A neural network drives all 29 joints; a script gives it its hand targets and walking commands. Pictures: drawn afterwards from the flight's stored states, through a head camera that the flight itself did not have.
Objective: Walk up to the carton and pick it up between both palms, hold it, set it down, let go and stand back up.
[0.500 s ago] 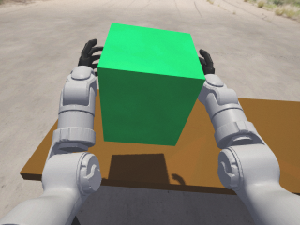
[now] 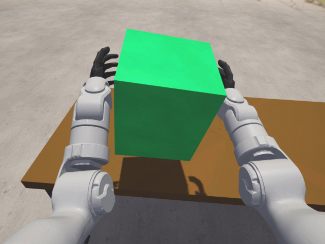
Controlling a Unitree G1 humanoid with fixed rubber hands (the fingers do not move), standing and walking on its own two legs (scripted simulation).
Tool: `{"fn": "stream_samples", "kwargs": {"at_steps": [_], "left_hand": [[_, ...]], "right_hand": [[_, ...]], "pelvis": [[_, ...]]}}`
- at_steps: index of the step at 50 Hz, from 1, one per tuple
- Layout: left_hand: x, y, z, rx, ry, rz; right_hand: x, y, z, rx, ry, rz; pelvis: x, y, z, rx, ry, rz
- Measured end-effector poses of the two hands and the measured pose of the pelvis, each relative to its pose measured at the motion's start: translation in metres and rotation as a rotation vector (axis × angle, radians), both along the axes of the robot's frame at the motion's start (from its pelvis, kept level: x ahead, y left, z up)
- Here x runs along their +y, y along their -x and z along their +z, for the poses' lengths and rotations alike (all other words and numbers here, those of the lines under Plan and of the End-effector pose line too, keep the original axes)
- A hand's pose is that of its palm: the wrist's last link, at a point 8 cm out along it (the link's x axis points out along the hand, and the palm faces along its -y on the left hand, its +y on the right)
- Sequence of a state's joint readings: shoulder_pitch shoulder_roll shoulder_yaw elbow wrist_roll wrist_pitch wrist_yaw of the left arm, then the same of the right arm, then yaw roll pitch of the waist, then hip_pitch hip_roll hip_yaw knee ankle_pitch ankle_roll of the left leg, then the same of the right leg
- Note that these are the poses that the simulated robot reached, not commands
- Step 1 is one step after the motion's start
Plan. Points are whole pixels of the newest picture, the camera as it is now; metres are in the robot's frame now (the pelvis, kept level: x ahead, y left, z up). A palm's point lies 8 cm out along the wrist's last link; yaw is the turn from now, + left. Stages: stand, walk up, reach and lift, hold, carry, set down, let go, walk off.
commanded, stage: set down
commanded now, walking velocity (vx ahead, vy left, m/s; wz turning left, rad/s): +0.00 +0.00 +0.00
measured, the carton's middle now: (160, 100) +0.43 -0.01 +0.18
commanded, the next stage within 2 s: none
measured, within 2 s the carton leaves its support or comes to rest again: neither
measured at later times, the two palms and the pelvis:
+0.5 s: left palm (107, 89) +0.41 +0.12 +0.23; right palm (226, 96) +0.42 -0.18 +0.20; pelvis +0.00 -0.01 +0.00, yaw +0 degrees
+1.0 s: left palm (111, 95) +0.42 +0.12 +0.20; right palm (223, 99) +0.44 -0.18 +0.18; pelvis +0.01 -0.02 +0.00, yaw +0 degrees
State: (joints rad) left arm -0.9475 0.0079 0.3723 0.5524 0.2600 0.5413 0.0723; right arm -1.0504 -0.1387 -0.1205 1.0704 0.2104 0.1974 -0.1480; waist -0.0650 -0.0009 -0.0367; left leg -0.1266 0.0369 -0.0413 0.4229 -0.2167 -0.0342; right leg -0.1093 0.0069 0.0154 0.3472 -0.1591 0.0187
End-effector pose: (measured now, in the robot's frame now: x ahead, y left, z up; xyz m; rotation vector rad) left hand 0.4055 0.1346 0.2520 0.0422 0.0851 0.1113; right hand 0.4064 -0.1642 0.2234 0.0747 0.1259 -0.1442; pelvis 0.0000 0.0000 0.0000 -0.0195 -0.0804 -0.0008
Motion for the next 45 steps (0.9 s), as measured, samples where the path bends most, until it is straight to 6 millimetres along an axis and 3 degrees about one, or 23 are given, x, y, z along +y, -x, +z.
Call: {"fn": "stream_samples", "kwargs": {"at_steps": [45], "left_hand": [[-0.016,-0.015,-0.046,0.075,0.021,0.059]], "right_hand": [[-0.017,-0.028,-0.042,0.068,0.020,0.069]], "pelvis": [[-0.013,-0.011,0.001,0.028,-0.002,-0.007]]}}
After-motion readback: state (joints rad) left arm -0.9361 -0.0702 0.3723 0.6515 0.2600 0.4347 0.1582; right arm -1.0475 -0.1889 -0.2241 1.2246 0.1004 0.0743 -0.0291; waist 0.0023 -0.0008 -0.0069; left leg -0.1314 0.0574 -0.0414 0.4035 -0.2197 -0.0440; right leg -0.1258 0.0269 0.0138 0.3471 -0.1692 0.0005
